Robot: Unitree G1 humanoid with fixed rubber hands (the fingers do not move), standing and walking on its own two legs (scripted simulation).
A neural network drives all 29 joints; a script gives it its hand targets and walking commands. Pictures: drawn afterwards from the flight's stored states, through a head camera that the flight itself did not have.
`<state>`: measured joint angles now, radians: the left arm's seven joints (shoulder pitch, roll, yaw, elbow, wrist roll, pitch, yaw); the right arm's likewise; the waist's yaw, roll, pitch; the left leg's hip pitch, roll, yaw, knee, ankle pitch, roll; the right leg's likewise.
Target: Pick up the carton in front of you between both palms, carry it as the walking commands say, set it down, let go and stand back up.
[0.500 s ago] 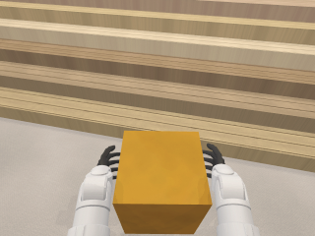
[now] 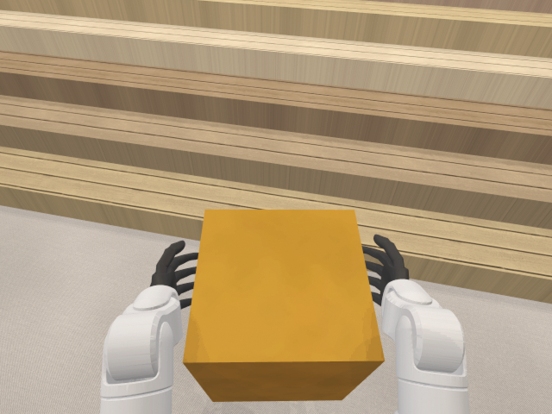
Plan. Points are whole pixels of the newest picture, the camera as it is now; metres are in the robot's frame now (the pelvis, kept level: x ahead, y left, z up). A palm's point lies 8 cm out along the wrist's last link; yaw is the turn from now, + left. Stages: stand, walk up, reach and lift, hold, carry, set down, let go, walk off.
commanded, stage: carry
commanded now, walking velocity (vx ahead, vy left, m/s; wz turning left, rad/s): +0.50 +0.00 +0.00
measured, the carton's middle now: (278, 312) +0.29 +0.01 +0.01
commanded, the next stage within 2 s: none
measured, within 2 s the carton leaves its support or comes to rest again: neither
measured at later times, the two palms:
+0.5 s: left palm (231, 169) +0.54 +0.10 +0.09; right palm (385, 166) +0.56 -0.20 +0.09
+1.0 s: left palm (243, 59) +0.97 +0.11 +0.14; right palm (355, 60) +0.95 -0.19 +0.15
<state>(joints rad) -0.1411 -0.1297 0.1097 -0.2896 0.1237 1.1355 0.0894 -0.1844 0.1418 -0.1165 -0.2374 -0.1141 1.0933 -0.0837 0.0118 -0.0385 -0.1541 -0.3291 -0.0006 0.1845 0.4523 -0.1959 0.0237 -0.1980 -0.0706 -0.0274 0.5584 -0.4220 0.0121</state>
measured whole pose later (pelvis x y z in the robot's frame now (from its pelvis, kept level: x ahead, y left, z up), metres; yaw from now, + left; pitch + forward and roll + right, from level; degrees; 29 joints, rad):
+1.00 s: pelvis +0.58 -0.02 +0.01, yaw -1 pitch +5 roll -1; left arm -0.74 -0.02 0.22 -0.16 0.07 1.36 0.13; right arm -0.72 0.02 -0.24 -0.16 -0.04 1.31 -0.16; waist -0.04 -0.02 0.08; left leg -0.35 0.01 0.20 0.45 -0.20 0.10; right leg -0.56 -0.04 -0.04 0.95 -0.37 -0.02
